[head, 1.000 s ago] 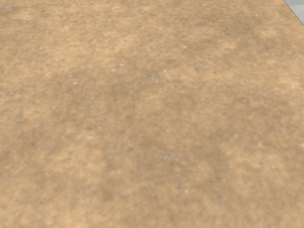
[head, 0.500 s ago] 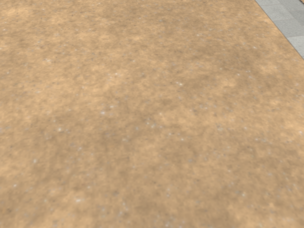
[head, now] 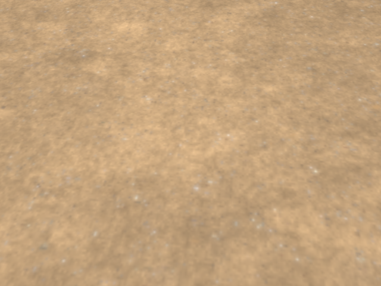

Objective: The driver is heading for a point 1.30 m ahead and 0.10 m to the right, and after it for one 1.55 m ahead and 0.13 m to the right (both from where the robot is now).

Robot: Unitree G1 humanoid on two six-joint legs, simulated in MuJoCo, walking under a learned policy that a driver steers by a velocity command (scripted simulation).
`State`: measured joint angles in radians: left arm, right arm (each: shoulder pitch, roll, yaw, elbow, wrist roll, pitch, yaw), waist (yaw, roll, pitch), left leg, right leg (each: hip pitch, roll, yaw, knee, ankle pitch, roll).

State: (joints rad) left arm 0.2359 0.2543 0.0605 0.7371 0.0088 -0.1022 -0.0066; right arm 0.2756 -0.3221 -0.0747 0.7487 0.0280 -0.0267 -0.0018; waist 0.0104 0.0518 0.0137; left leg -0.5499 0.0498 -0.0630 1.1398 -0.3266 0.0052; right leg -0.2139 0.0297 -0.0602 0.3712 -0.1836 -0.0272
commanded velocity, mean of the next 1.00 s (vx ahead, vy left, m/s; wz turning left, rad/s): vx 0.50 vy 0.00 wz -0.17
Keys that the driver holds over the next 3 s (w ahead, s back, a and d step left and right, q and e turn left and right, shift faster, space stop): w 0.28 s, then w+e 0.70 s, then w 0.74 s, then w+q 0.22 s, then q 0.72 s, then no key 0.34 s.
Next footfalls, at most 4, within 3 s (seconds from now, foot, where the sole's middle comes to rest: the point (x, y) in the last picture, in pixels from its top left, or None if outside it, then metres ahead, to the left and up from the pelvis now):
0.30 left None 0.31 0.17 -0.78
0.84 right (227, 254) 0.60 -0.07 -0.78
1.34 left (193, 177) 0.94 0.05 -0.78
1.86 right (264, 139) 1.15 -0.27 -0.78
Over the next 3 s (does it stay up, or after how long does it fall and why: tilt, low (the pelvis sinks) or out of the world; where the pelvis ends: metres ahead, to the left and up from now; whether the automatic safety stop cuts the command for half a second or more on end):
stays up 1.27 -0.19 0.00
